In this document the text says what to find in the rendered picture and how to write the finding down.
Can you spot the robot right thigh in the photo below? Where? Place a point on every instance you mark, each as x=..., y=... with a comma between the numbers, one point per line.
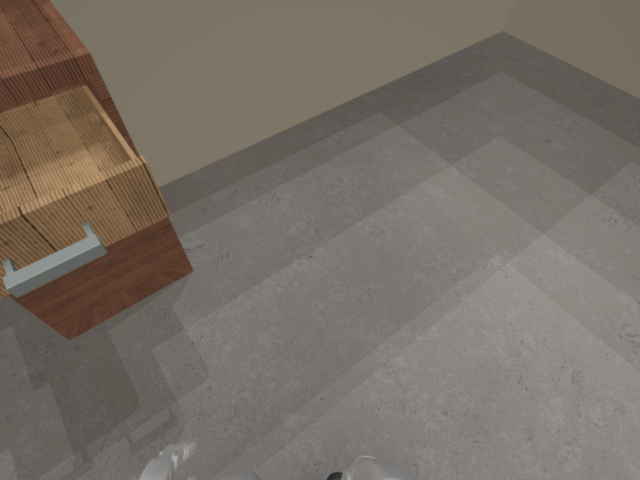
x=374, y=469

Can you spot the cabinet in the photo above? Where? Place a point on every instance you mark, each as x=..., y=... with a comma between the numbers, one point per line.
x=41, y=56

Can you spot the robot right shin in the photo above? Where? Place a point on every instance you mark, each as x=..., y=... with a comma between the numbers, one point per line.
x=362, y=458

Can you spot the handle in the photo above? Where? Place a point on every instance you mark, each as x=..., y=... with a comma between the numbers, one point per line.
x=53, y=266

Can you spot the drawer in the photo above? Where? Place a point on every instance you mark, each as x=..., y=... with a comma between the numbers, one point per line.
x=63, y=163

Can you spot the robot left hand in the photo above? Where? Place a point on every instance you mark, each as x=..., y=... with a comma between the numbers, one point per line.
x=169, y=460

